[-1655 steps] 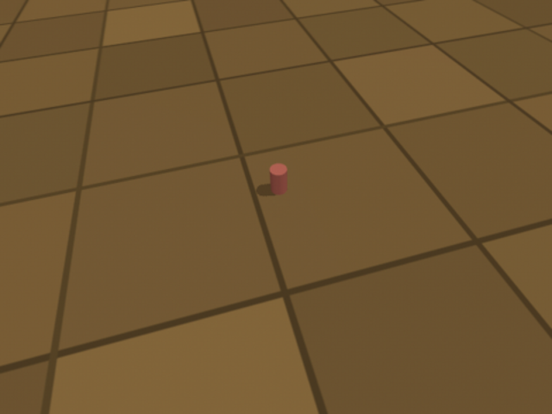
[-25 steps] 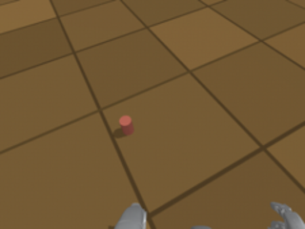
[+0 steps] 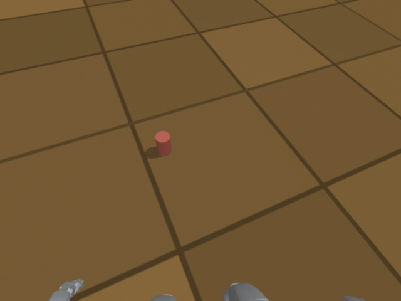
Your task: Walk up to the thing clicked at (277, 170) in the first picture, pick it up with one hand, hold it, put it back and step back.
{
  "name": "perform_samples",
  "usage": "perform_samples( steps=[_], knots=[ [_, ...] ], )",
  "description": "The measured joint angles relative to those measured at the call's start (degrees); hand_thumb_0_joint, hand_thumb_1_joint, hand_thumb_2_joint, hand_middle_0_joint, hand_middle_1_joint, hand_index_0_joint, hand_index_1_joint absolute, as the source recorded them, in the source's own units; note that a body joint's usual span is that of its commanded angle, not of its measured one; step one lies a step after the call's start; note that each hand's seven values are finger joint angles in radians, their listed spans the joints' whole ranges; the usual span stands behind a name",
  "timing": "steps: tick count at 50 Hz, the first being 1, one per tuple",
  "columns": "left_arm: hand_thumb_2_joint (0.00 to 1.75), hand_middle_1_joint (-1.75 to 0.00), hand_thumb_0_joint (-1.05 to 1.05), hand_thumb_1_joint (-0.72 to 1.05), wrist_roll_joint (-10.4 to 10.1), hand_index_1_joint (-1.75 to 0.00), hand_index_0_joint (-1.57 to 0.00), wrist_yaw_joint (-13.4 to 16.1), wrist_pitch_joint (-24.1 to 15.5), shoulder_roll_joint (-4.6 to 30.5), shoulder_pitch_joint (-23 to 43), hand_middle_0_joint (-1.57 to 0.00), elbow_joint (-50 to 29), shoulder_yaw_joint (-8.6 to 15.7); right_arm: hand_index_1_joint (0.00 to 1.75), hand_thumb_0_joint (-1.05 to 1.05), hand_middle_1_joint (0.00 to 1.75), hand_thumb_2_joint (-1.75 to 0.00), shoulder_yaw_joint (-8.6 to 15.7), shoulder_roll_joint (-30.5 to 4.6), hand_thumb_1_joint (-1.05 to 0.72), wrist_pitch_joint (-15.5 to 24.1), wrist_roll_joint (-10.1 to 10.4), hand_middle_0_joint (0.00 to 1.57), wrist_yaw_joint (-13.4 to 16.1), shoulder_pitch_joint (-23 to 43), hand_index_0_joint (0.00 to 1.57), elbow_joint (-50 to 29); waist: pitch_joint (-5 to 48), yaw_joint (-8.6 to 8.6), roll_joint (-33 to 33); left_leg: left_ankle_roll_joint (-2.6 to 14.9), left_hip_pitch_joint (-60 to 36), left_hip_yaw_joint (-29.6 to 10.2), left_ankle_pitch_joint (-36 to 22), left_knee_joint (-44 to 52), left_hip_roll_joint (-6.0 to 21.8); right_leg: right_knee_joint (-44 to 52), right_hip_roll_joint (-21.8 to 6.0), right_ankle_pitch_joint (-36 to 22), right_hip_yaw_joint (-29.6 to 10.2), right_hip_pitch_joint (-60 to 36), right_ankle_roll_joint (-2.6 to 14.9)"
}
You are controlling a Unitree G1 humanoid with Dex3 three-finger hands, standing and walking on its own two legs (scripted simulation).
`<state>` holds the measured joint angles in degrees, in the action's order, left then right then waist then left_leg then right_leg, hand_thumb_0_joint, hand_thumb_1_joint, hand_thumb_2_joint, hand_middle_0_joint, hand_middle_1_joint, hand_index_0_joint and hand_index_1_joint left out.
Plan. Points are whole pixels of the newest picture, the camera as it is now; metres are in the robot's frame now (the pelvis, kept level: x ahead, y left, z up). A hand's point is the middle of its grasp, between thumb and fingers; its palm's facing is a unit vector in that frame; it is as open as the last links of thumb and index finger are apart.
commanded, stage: step back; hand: left
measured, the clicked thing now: (163, 144) +0.98 +0.24 -0.70
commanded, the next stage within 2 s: stand in 1.04 s
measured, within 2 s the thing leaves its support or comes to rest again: neither
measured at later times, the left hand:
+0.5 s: hand out of the picture +0.00 +0.28 -0.15, palm faces +0.02 -0.91 -0.41, open 7.4 cm
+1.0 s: hand out of the picture +0.11 +0.23 -0.14, palm faces +0.04 -0.94 -0.34, open 7.4 cm
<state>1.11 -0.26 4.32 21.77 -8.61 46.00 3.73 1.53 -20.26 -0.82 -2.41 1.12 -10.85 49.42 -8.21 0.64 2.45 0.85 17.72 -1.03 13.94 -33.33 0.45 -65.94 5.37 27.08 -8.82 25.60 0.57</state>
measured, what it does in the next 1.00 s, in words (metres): steps on the spot: right foot, then left foot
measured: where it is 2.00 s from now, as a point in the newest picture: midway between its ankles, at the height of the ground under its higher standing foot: outside the picture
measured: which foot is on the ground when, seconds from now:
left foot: down 0.00-0.14, up 0.16-0.40, down 0.42-1.00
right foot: up 0.00-0.10, down 0.12-0.46, up 0.48-0.72, down 0.74-1.00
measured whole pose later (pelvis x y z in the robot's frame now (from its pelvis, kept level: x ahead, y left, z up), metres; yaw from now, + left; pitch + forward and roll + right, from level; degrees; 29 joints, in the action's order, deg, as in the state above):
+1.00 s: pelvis +0.00 -0.02 +0.00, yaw +2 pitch -2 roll +0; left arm 0.9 -0.4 -1.0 18.9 -4.2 57.4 1.6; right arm 1.3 -20.4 0.5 -1.0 0.1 -9.2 59.8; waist -3.8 0.5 -0.7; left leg -0.7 11.9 -2.1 18.5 -32.2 -0.5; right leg -33.4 -2.1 15.9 1.8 15.8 -0.4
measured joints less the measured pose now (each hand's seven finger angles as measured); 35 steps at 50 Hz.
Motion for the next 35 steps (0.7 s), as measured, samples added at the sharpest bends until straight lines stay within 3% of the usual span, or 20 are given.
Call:
perform_samples(
  steps=[5, 7, 8, 11, 16, 20, 22, 24, 27, 29, 35],
  knots=[
    [0.9, -0.3, 0.01, 0.91, 0.2, -0.3, -0.21, -0.5, -2.4, 0.8, -4.3, -0.21, 4.1, -0.3, 0.3, 0.01, 0.3, -0.9, 0.7, -1.1, -0.9, 0.1, -0.2, 0.2, -1.1, 2.8, 0.21, -1.4, 2.0, 0.94, -0.1, -0.18, 3.1, 2.4, -0.1, -2.7, 1.7, 25.3, -4.8, 0.4, 3.6, -12.3, -0.82],
    [0.9, -0.3, 0.01, 0.91, 0.7, -0.3, -0.21, -0.2, -3.6, -0.8, -4.6, -0.21, 7.1, -0.1, 0.3, 0.01, 0.3, -0.9, 1.3, -2.6, -0.9, -0.4, -0.1, 0.2, -1.2, 3.9, 0.21, -1.1, 1.2, 0.33, -4.4, 0.08, 4.3, 0.2, 1.5, -6.5, 4.2, 31.4, -2.5, -5.1, 5.8, -15.8, -0.6],
    [0.9, -0.3, 0.01, 0.91, 1.2, -0.3, -0.21, -0.2, -4.0, -1.6, -5.2, -0.21, 8.0, -0.3, 0.3, 0.01, 0.3, -0.9, 1.6, -3.0, -0.9, -0.8, 0.1, 0.2, -1.1, 3.5, 0.21, -0.7, 1.5, -0.01, -6.0, 0.3, 4.8, -1.9, 4.9, -8.4, 4.1, 31.9, -1.6, -5.8, 6.8, -16.4, -0.41],
    [0.9, -0.3, 0.01, 0.9, 1.9, -0.3, -0.21, -0.3, -4.4, -1.6, -7.8, -0.21, 9.2, -0.6, 0.3, 0.01, 0.3, -0.9, 1.6, -2.4, -0.9, -1.4, 0.6, 0.2, -1.3, 1.2, 0.21, 1.6, 4.9, 2.24, -4.7, -0.65, 5.8, -3.8, 11.8, -13.8, -0.1, 31.0, -3.3, -5.2, 5.3, -15.0, 0.97],
    [0.9, -0.3, 0.01, 0.9, 1.7, -0.3, -0.21, -0.1, -5.7, -2.1, -8.0, -0.21, 9.8, -0.4, 0.3, 0.01, 0.3, -0.9, 1.7, -3.6, -0.9, -0.8, 1.0, 0.2, -2.1, -1.8, 0.21, 4.4, 5.6, 1.64, -5.9, -1.33, 4.2, -5.6, 9.5, -14.0, -1.6, 34.1, -5.1, -7.7, 6.9, -15.5, -0.45],
    [0.9, -0.3, 0.01, 0.9, 1.6, -0.3, -0.21, -0.4, -6.1, -0.9, -6.9, -0.21, 8.6, -0.1, 0.3, 0.01, 0.3, -0.9, 1.6, -3.1, -0.9, -0.4, 0.7, 0.2, -2.6, -3.4, 0.21, 6.3, 4.9, 1.41, -5.5, -1.79, 0.6, -2.5, 11.1, -6.2, -0.9, 33.4, -6.6, -7.0, 8.8, -14.9, -1.05],
    [0.9, -0.3, 0.01, 0.9, 1.4, -0.3, -0.21, -0.4, -5.6, 0.2, -5.9, -0.21, 8.3, 0.0, 0.3, 0.01, 0.3, -0.9, 1.8, -2.1, -0.9, 0.2, 0.6, 0.2, -2.8, -3.6, 0.21, 7.1, 4.0, 1.32, -3.8, -1.21, -1.6, -1.1, 5.0, -0.9, -1.8, 31.6, -8.2, -5.8, 9.0, -14.4, -1.59],
    [0.9, -0.3, 0.01, 0.9, 1.0, -0.3, -0.21, -0.2, -5.1, 1.1, -5.5, -0.21, 8.3, 0.0, 0.3, 0.01, 0.3, -0.9, 1.8, -0.9, -0.9, 1.1, 0.3, 0.2, -2.7, -3.0, 0.21, 7.3, 3.0, 1.81, -1.5, -0.35, -2.9, 0.6, 0.6, 1.0, -3.2, 27.6, -9.6, -4.9, 7.3, -12.9, -0.8],
    [0.9, -0.3, 0.01, 0.9, 0.5, -0.3, -0.21, -0.1, -4.1, 1.3, -4.7, -0.21, 9.3, -0.4, 0.3, 0.01, 0.3, -0.9, 1.7, 0.0, -0.9, 2.3, 0.3, 0.2, -2.8, -3.2, 0.21, 6.4, 3.5, 0.36, -1.7, 0.8, -3.1, 0.2, 1.9, 0.8, -2.5, 17.9, -7.1, 1.8, 6.7, -8.7, 0.74],
    [0.9, -0.3, 0.01, 0.91, 0.3, -0.3, -0.21, -0.2, -4.1, 1.7, -4.2, -0.21, 9.3, -0.4, 0.3, 0.01, 0.3, -0.9, 1.5, 0.6, -0.9, 2.6, 0.3, 0.2, -2.5, -3.5, 0.21, 5.9, 3.7, -0.05, -1.3, 0.74, -4.1, 0.1, 1.6, 2.2, -2.0, 14.8, -6.4, 1.9, 6.7, -6.5, 1.3],
    [0.9, -0.3, 0.01, 0.91, -0.1, -0.3, -0.21, -0.6, -5.0, 1.6, -1.4, -0.21, 8.8, -0.4, 0.3, 0.01, 0.3, -0.9, 1.1, 0.4, -0.9, 2.7, 0.6, 0.2, -1.7, -3.0, 0.21, 5.5, 2.9, -0.91, -0.6, -0.27, -5.5, -0.1, 2.2, 2.7, -1.6, 24.1, -7.6, -3.7, 8.0, -5.7, 0.58]
  ],
)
